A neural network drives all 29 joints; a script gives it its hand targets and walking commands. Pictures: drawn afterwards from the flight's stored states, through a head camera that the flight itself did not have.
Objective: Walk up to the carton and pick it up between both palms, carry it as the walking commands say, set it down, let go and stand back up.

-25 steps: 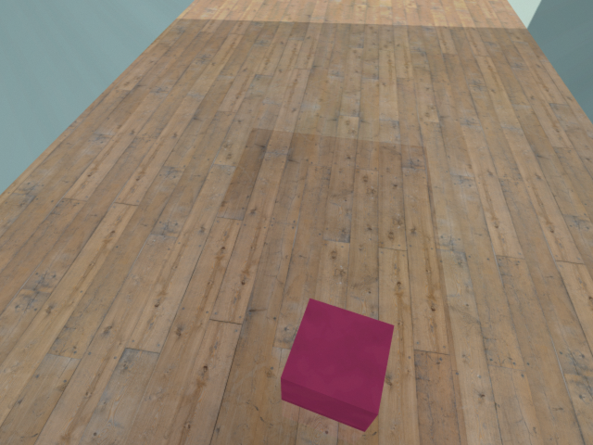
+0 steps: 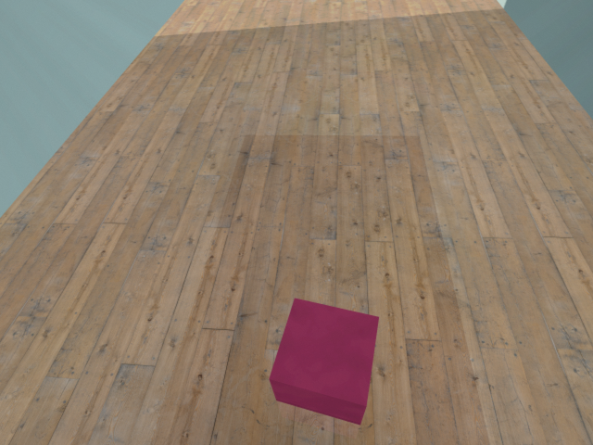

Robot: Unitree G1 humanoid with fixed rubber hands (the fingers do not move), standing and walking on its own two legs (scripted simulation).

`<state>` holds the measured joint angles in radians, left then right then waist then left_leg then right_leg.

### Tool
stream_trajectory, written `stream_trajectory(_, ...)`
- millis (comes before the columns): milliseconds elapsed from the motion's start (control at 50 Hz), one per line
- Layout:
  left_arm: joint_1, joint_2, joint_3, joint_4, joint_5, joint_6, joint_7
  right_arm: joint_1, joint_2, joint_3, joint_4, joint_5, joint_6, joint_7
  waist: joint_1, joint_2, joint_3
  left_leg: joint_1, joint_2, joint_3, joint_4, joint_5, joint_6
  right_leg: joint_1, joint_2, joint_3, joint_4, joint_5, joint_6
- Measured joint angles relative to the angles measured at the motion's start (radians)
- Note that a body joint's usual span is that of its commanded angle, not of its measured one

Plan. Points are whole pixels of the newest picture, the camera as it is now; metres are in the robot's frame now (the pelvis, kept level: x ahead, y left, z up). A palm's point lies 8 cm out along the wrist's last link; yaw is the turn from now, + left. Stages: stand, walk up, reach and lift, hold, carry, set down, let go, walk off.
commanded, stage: walk up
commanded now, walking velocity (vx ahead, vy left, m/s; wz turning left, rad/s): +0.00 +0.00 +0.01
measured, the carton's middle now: (326, 359) +0.47 -0.05 -0.67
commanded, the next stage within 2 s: stand in 1.72 s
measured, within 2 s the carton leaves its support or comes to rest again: neither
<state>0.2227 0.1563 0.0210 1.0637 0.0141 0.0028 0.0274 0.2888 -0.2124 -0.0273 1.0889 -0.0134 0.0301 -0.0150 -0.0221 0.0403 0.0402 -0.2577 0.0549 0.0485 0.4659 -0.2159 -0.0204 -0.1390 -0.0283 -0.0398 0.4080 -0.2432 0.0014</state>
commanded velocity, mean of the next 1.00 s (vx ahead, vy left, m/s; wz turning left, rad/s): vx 0.00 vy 0.01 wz -0.10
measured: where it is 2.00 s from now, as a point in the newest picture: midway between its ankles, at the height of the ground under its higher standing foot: outside the picture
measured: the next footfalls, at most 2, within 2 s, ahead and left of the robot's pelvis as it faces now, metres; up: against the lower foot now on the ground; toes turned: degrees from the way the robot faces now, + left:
right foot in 1.34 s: +0.02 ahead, -0.12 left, +0.00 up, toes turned -9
left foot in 1.64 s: +0.08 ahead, +0.11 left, +0.00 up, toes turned -9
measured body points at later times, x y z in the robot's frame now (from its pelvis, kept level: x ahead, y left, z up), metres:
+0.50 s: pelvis +0.02 -0.01 +0.00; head +0.03 -0.01 +0.45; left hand +0.00 +0.21 -0.16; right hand +0.03 -0.24 -0.16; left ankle +0.04 +0.13 -0.74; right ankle -0.01 -0.12 -0.74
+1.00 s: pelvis +0.03 +0.04 -0.01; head +0.07 +0.05 +0.43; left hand +0.06 +0.32 -0.16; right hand +0.07 -0.23 -0.15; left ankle +0.07 +0.15 -0.75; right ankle -0.02 -0.11 -0.72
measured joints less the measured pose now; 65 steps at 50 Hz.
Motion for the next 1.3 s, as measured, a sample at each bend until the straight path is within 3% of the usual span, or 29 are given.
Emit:
stream_trajectory(80,0.003,-0.007,-0.002,0.005,-0.003,-0.011,0.002,0.002,0.02,0.004,0.008,-0.001,-0.015,-0.004,-0.003,0.0,0.002,0.056,0.006,0.001,-0.072,0.068,-0.008,0.01,0.016,-0.016,0.01,-0.013,-0.009)
stream_trajectory(280,0.042,-0.011,-0.004,0.032,-0.005,-0.018,0.003,-0.018,0.051,0.012,0.015,-0.002,-0.03,-0.01,0.011,-0.037,0.002,0.086,0.008,-0.003,-0.101,0.064,-0.023,0.039,0.019,-0.021,-0.014,-0.013,-0.018)
stream_trajectory(700,0.101,-0.014,-0.011,0.068,-0.007,-0.023,0.014,-0.025,0.063,0.013,0.034,0.003,-0.037,-0.02,0.023,-0.042,-0.006,0.103,-0.001,0.005,-0.109,0.04,-0.018,0.058,0.01,-0.015,-0.032,-0.029,-0.009)
stream_trajectory(740,0.106,-0.013,-0.008,0.048,-0.003,-0.017,0.015,-0.021,0.057,0.003,0.021,-0.006,-0.032,-0.023,0.034,-0.034,-0.015,0.068,0.009,0.016,-0.057,0.017,-0.019,0.034,0.015,-0.009,-0.012,-0.036,-0.009)
stream_trajectory(800,0.131,0.004,0.013,-0.001,0.012,-0.005,0.023,-0.023,0.021,-0.017,-0.021,-0.019,-0.004,-0.03,0.075,-0.028,-0.032,-0.063,-0.008,0.018,0.238,-0.151,-0.052,-0.021,0.008,0.035,0.024,-0.046,-0.007)
stream_trajectory(840,0.151,0.025,0.029,-0.015,0.017,0.001,0.025,-0.041,-0.002,-0.024,-0.052,-0.015,0.0,-0.033,0.085,-0.034,-0.038,-0.127,-0.022,0.019,0.355,-0.201,-0.06,-0.039,-0.005,0.07,0.019,-0.036,0.007)
stream_trajectory(880,0.156,0.054,0.041,-0.012,0.017,0.012,0.021,-0.064,-0.011,-0.021,-0.088,-0.004,-0.012,-0.031,0.075,-0.049,-0.032,-0.125,-0.024,0.028,0.293,-0.202,-0.058,-0.048,-0.014,0.096,0.02,-0.032,0.022)
stream_trajectory(940,0.154,0.091,0.045,-0.026,0.011,0.025,0.014,-0.077,-0.022,-0.015,-0.137,0.004,-0.035,-0.033,0.048,-0.047,-0.018,-0.044,0.002,0.051,0.058,-0.046,-0.052,-0.084,0.0,0.114,0.102,-0.072,0.04)
stream_trajectory(1000,0.103,0.119,0.059,-0.064,0.016,0.044,0.013,-0.067,-0.007,-0.012,-0.142,-0.009,-0.042,-0.036,0.035,-0.069,0.006,-0.058,0.012,0.074,0.102,-0.048,0.013,-0.2,0.01,0.105,0.388,-0.262,0.038)
stream_trajectory(1060,0.049,0.134,0.069,-0.101,0.019,0.064,-0.003,-0.039,0.007,-0.005,-0.138,-0.014,-0.038,-0.031,0.02,-0.078,0.005,-0.032,0.036,0.087,0.067,-0.043,0.026,-0.292,0.025,0.072,0.611,-0.243,0.042)
stream_trajectory(1100,0.018,0.137,0.068,-0.116,0.018,0.07,-0.017,-0.025,0.011,-0.003,-0.138,-0.018,-0.042,-0.029,0.009,-0.079,0.001,-0.015,0.05,0.093,0.03,-0.022,0.021,-0.32,0.023,0.05,0.669,-0.19,0.045)
stream_trajectory(1180,-0.036,0.123,0.052,-0.136,0.016,0.077,-0.035,-0.006,0.008,-0.005,-0.135,-0.028,-0.052,-0.026,-0.005,-0.07,-0.005,0.004,0.076,0.109,-0.015,0.003,0.011,-0.298,0.015,0.022,0.579,-0.161,0.05)
stream_trajectory(1260,-0.084,0.1,0.03,-0.153,0.01,0.074,-0.043,0.004,-0.008,-0.014,-0.122,-0.037,-0.045,-0.016,-0.024,-0.051,-0.001,0.004,0.094,0.122,-0.021,0.01,-0.004,-0.217,0.012,0.003,0.36,-0.175,0.04)
stream_trajectory(1300,-0.101,0.086,0.019,-0.154,0.005,0.06,-0.042,0.011,-0.019,-0.02,-0.109,-0.034,-0.033,-0.011,-0.03,-0.039,0.0,0.0,0.098,0.126,-0.005,0.004,-0.017,-0.147,0.014,-0.012,0.203,-0.115,0.03)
